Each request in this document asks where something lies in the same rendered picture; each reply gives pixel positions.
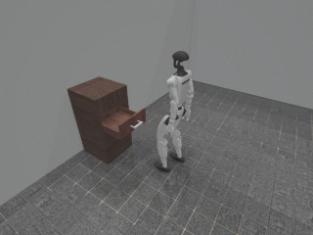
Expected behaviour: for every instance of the right robot thigh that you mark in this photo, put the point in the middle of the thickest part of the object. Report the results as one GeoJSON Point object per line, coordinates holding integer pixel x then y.
{"type": "Point", "coordinates": [176, 133]}

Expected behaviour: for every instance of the handle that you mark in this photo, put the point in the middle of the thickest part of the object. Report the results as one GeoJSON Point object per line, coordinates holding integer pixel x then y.
{"type": "Point", "coordinates": [140, 122]}

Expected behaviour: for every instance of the robot right forearm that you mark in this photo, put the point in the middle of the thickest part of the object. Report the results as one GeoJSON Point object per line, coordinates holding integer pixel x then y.
{"type": "Point", "coordinates": [189, 101]}

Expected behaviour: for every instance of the left robot upper arm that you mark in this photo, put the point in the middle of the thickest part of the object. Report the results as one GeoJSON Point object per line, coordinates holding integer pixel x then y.
{"type": "Point", "coordinates": [172, 86]}

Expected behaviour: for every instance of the robot left forearm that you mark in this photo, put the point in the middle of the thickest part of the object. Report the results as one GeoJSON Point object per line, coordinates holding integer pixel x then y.
{"type": "Point", "coordinates": [173, 113]}

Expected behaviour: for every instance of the right robot hand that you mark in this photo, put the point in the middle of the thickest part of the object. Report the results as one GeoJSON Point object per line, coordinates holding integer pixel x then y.
{"type": "Point", "coordinates": [188, 114]}

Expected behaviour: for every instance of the right robot upper arm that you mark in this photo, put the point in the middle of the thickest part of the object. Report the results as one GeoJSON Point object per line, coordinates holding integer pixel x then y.
{"type": "Point", "coordinates": [191, 85]}

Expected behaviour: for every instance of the robot head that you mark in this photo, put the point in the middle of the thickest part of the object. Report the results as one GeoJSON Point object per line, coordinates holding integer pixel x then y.
{"type": "Point", "coordinates": [180, 56]}

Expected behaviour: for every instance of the cabinet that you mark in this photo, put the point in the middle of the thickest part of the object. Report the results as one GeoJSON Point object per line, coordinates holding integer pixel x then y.
{"type": "Point", "coordinates": [90, 100]}

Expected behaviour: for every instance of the left robot hand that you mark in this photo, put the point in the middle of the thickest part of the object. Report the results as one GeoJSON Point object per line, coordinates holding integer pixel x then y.
{"type": "Point", "coordinates": [170, 129]}

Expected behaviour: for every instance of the drawer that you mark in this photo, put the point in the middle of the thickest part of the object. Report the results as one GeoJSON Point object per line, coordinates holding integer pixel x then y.
{"type": "Point", "coordinates": [117, 121]}

